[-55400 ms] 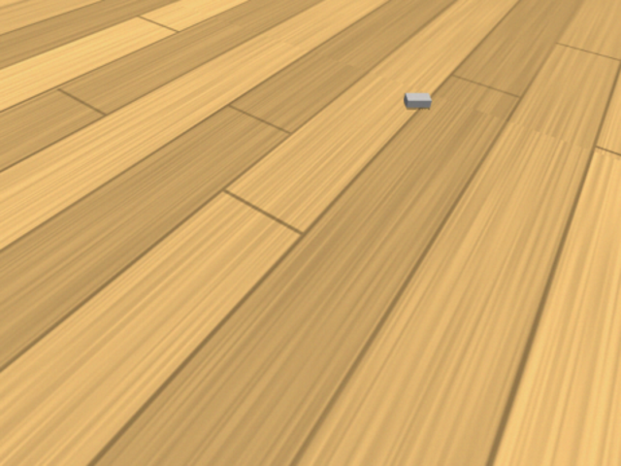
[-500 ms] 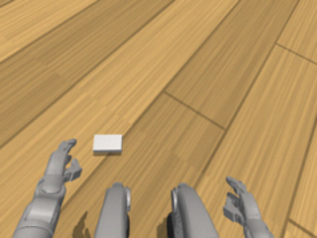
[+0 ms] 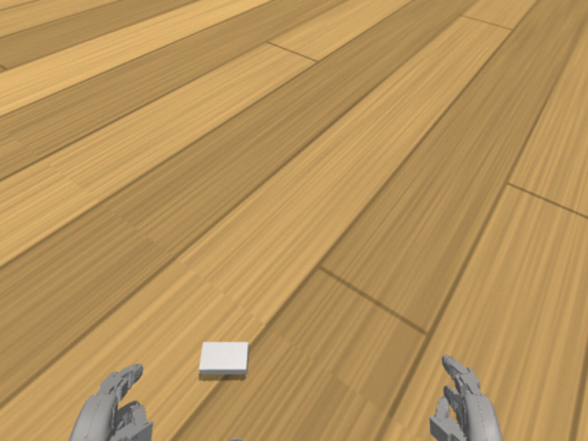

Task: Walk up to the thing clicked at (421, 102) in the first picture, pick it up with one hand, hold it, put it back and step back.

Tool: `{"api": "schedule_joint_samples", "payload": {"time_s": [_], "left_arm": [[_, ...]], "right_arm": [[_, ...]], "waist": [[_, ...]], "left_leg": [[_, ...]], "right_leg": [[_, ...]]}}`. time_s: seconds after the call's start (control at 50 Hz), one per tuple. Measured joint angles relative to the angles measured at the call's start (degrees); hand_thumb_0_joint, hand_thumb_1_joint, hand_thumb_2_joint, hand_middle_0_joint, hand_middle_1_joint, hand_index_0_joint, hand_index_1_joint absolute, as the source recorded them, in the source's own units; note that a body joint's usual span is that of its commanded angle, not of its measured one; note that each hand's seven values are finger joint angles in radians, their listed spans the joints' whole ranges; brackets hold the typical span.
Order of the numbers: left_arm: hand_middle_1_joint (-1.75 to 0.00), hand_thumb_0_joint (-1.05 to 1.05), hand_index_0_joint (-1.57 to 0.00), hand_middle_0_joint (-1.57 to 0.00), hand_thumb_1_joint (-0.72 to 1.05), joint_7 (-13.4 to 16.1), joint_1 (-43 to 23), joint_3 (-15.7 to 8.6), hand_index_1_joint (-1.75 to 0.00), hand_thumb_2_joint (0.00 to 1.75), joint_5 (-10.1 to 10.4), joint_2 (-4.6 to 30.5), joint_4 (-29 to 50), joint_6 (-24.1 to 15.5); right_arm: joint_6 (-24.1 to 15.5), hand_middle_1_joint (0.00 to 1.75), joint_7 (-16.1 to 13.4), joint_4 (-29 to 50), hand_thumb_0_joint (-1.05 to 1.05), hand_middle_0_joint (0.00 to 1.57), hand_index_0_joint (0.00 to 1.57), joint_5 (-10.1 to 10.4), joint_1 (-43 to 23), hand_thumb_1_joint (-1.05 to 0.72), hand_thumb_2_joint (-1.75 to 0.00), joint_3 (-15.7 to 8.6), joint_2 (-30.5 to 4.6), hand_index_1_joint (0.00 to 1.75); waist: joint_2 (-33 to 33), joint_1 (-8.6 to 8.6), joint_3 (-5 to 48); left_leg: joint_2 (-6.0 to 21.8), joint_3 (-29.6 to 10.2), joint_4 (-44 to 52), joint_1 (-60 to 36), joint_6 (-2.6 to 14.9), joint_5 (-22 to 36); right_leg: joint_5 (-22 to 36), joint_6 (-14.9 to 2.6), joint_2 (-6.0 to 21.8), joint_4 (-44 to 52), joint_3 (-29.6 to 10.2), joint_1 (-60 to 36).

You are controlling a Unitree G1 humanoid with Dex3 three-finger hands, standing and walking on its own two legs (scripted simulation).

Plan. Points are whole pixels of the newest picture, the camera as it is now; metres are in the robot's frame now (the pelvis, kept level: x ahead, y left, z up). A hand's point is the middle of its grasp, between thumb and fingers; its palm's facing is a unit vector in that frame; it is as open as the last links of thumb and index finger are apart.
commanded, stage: home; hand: left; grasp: from above
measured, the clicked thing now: (224, 358) +0.48 +0.18 -0.69
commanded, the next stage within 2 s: stand in 2.00 s
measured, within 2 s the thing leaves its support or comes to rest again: neither
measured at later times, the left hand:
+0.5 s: hand out of the picture +0.16 +0.18 -0.04, palm faces +0.06 -0.98 -0.20, open 7.4 cm
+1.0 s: hand out of the picture +0.15 +0.18 -0.05, palm faces +0.05 -0.98 -0.20, open 7.4 cm
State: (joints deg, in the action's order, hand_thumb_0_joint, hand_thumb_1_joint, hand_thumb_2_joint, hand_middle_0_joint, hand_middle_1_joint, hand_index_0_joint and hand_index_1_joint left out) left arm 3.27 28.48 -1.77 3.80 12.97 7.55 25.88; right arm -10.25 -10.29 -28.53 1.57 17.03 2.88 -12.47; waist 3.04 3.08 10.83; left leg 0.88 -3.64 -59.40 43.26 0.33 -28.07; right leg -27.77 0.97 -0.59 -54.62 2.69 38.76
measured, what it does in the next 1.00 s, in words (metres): stands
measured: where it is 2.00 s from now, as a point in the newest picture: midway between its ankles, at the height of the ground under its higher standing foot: outside the picture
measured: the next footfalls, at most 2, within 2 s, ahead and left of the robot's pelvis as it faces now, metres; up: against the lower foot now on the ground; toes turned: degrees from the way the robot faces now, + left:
none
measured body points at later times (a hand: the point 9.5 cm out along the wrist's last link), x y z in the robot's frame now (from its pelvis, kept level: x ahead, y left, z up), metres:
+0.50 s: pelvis +0.00 +0.00 +0.00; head +0.01 +0.01 +0.45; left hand +0.15 +0.23 -0.03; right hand +0.16 -0.24 -0.06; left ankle +0.01 +0.11 -0.68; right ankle -0.01 -0.14 -0.68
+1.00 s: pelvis -0.01 +0.00 +0.00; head +0.01 +0.01 +0.45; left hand +0.15 +0.23 -0.03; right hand +0.15 -0.24 -0.06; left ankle +0.01 +0.11 -0.68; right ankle -0.01 -0.14 -0.68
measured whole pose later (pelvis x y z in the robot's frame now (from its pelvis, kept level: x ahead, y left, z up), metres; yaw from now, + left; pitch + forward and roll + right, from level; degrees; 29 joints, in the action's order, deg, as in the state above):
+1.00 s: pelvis -0.01 +0.00 +0.00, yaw +0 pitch +9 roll -3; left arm 1.2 28.7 -1.6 2.9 12.9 7.4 25.8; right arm -13.8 -10.4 -30.3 0.5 16.6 2.4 -12.7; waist 2.5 2.0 8.9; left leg 0.7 -3.5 -58.8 40.9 0.1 -27.3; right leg -27.3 0.9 -0.4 -54.6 2.6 36.7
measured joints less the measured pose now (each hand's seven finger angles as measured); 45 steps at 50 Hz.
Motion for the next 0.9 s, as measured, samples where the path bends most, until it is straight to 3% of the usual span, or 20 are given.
{"api": "schedule_joint_samples", "payload": {"time_s": [0.26, 0.9], "left_arm": [[-0.29, 0.02, -0.2, -0.2, 0.91, -1.91, 0.64, 0.07, -0.3, 0.89, -0.8, -0.15, 0.01, 0.03], [-0.3, 0.02, -0.2, -0.2, 0.91, -2.12, 0.03, 0.1, -0.3, 0.89, -0.73, -0.06, -0.43, 0.04]], "right_arm": [[-2.51, 0.3, 0.22, -0.25, 0.01, 0.21, 0.21, -1.09, -1.66, -0.9, -0.9, -0.12, -0.12, 0.3], [-3.38, 0.3, 0.02, -1.77, 0.01, 0.21, 0.21, -1.11, -0.15, -0.9, -0.9, -0.42, -0.31, 0.3]], "waist": [[-0.59, -1.31, -1.54], [-0.44, -0.94, -2.0]], "left_leg": [[-0.47, -0.24, 0.76, -2.49, -0.1, 0.22], [-0.13, 0.08, 0.78, -2.44, -0.21, 0.93]], "right_leg": [[-0.23, -0.02, 0.46, 0.3, 0.27, -2.48], [0.56, -0.12, 0.13, 0.11, -0.09, -2.13]]}}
